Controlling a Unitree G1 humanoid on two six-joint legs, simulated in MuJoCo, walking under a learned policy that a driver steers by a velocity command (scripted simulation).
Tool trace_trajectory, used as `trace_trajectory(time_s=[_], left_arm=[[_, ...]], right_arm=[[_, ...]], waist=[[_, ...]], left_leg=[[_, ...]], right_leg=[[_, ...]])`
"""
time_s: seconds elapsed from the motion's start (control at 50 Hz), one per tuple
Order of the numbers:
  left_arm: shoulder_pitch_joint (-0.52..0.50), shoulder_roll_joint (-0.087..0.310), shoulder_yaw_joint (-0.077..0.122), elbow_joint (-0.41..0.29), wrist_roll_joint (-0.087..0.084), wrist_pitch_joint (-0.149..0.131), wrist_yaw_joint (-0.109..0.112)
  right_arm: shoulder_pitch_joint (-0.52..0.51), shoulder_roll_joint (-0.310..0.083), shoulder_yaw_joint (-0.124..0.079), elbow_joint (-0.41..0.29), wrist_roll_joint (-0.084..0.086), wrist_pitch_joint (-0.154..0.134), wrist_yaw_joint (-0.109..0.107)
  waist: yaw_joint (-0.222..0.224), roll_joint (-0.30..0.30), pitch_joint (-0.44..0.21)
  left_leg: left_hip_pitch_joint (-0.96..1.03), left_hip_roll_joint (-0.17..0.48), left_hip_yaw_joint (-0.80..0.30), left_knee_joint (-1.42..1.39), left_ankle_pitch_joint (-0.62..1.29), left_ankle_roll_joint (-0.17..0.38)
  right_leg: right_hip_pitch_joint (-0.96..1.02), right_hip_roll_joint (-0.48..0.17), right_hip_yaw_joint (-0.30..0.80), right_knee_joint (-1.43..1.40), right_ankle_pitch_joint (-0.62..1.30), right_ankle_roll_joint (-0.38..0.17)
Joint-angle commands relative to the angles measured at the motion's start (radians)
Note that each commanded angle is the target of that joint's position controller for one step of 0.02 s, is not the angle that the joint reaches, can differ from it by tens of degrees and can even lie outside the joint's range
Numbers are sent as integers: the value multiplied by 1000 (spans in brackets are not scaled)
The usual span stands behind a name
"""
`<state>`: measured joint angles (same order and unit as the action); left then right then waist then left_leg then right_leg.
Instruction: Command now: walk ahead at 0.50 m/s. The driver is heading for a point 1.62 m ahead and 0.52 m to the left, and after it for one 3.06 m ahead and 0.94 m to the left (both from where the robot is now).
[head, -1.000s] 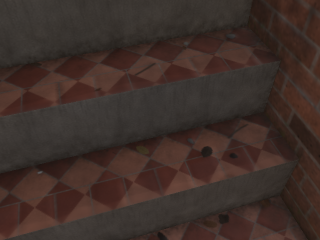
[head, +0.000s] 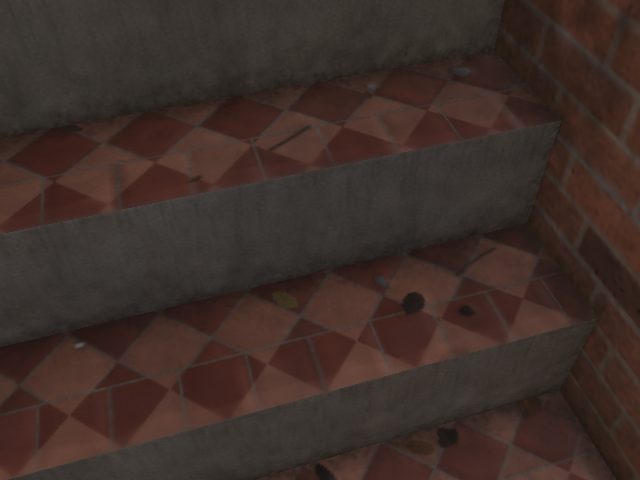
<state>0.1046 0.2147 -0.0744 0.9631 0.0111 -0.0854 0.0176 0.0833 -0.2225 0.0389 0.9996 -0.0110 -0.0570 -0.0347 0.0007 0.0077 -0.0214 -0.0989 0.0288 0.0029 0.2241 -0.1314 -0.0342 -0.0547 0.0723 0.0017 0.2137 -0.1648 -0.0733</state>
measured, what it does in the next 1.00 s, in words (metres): stands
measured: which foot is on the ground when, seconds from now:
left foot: down 0.00-1.00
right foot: down 0.00-1.00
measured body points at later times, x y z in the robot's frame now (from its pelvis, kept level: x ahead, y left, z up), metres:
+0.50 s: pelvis +0.00 +0.00 +0.00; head +0.00 -0.01 +0.45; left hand +0.14 +0.23 -0.12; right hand +0.14 -0.24 -0.13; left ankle -0.01 +0.14 -0.75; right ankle -0.03 -0.07 -0.75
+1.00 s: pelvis +0.00 +0.00 +0.00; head +0.00 +0.00 +0.45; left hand +0.14 +0.23 -0.12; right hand +0.14 -0.24 -0.13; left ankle -0.01 +0.14 -0.75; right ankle -0.03 -0.07 -0.75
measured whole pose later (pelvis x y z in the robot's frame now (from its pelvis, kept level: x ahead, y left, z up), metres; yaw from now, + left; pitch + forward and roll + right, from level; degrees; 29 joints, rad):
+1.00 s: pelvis +0.00 +0.00 +0.00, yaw +0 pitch +0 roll +0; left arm 0.10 0.21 -0.07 0.96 0.01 -0.08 0.02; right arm 0.08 -0.22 0.03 0.99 -0.01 -0.05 -0.04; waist 0.00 0.01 -0.02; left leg -0.10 0.03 0.00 0.22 -0.13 -0.04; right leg -0.05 0.07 0.01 0.21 -0.16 -0.07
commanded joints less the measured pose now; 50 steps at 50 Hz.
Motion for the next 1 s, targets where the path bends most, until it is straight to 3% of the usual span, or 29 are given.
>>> trace_trajectory(time_s=[0.02,0.28,0.32,0.38,0.44,0.5,0.56,0.62,0.68,0.74,0.8,0.86,0.9,1.0], left_arm=[[-50,106,21,-57,-1,-12,3],[-48,92,16,-55,0,-12,9],[-50,104,22,-58,-2,-13,0],[-49,92,17,-55,0,-12,10],[-49,102,23,-58,-3,-14,-1],[-49,91,18,-56,0,-12,10],[-50,102,24,-58,-3,-14,-1],[-50,90,19,-56,0,-11,11],[-50,101,25,-59,-3,-13,-1],[-51,89,20,-56,0,-11,11],[-51,100,26,-59,-3,-13,-1],[-52,88,21,-56,0,-11,11],[-53,101,27,-59,-2,-13,1],[-52,88,23,-57,-1,-12,8]], right_arm=[[-54,-96,-17,-56,-1,-12,-3],[-63,-91,-19,-67,1,-9,-1],[-55,-95,-19,-60,-3,-13,-3],[-63,-90,-20,-69,1,-9,-1],[-55,-95,-20,-61,-3,-13,-4],[-64,-90,-21,-71,1,-9,-1],[-55,-94,-20,-62,-3,-13,-4],[-64,-89,-22,-72,1,-9,-2],[-55,-93,-21,-63,-3,-13,-4],[-65,-88,-22,-72,0,-9,-2],[-56,-93,-22,-64,-3,-13,-4],[-65,-88,-23,-73,0,-9,-2],[-56,-92,-23,-65,-3,-13,-4],[-64,-87,-24,-73,-1,-10,-3]], waist=[[-1,-9,-47],[0,-14,-53],[0,-9,-48],[1,-14,-53],[0,-11,-50],[1,-15,-54],[0,-11,-50],[1,-15,-54],[0,-11,-50],[1,-15,-55],[0,-11,-50],[1,-15,-55],[0,-8,-50],[2,-14,-56]], left_leg=[[30,104,-86,-4,145,28],[35,110,-86,-4,146,24],[35,105,-86,-4,147,29],[34,110,-87,-4,147,23],[37,104,-87,-3,148,29],[34,110,-87,-4,147,23],[38,104,-87,-3,149,29],[34,109,-87,-4,148,23],[38,104,-87,-4,150,29],[35,109,-88,-5,149,23],[38,104,-87,-4,151,29],[35,109,-88,-5,150,23],[37,104,-88,-5,151,28],[38,109,-88,-4,152,24]], right_leg=[[-7,-194,128,-15,268,27],[-3,-194,128,-19,273,24],[-11,-193,129,-15,265,27],[-2,-194,128,-19,274,24],[-12,-193,129,-15,264,27],[-1,-194,128,-18,276,24],[-11,-193,129,-15,266,27],[-1,-194,128,-17,277,24],[-10,-193,129,-15,266,27],[0,-194,128,-17,278,24],[-10,-193,129,-14,267,27],[0,-194,128,-17,279,24],[-8,-194,130,-14,269,27],[-2,-193,128,-18,277,24]])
